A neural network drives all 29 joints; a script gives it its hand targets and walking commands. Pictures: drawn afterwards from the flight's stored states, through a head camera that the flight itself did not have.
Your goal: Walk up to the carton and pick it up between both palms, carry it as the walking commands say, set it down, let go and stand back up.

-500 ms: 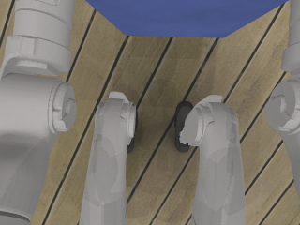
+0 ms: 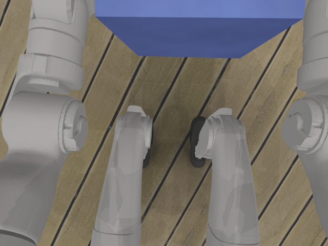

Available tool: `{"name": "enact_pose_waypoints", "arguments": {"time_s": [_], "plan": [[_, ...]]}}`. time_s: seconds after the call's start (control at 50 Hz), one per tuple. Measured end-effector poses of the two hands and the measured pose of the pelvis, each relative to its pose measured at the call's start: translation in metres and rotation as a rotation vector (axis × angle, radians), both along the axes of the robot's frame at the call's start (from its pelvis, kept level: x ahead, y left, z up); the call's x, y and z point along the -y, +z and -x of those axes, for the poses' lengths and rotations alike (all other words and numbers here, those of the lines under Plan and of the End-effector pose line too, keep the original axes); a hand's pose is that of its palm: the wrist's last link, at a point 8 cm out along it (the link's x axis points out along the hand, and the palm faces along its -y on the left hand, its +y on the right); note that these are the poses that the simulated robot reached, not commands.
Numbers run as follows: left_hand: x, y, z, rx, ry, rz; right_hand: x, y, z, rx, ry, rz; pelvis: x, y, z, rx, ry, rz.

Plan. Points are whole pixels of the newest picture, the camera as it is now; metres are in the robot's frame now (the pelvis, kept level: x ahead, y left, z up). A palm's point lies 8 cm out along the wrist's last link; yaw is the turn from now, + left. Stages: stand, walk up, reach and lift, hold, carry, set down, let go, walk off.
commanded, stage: reach and lift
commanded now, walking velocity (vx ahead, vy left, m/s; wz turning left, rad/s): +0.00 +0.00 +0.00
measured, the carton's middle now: out of the picture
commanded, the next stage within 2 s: none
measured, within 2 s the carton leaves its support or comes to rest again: neither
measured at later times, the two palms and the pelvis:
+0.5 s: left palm out of the picture +0.54 +0.16 +0.03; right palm out of the picture +0.55 -0.18 +0.03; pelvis +0.00 +0.00 +0.06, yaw +1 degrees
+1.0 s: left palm out of the picture +0.51 +0.17 +0.09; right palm out of the picture +0.52 -0.18 +0.09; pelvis +0.00 +0.00 +0.12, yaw +1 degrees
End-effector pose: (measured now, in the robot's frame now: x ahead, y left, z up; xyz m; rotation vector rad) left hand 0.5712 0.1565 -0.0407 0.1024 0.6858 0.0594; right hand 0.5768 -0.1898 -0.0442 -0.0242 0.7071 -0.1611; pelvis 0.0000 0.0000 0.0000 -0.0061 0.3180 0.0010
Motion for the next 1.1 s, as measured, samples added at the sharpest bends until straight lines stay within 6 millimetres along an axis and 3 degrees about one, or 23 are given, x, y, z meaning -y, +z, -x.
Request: {"name": "enact_pose_waypoints", "arguments": {"time_s": [0.34, 0.58, 1.1], "plan": [[-0.005, 0.044, 0.021, -0.017, 0.006, -0.004, -0.005, 0.041, 0.019, -0.014, 0.008, -0.001, 0.002, 0.039, -0.003, 0.064, 0.005, -0.007], [-0.008, 0.080, 0.034, -0.004, 0.011, 0.009, -0.008, 0.085, 0.028, 0.001, 0.013, 0.013, 0.003, 0.067, -0.001, 0.111, 0.008, -0.011], [-0.015, 0.142, 0.069, -0.028, 0.004, 0.001, -0.015, 0.148, 0.061, -0.018, 0.014, 0.017, -0.001, 0.130, -0.004, 0.202, 0.014, -0.008]]}}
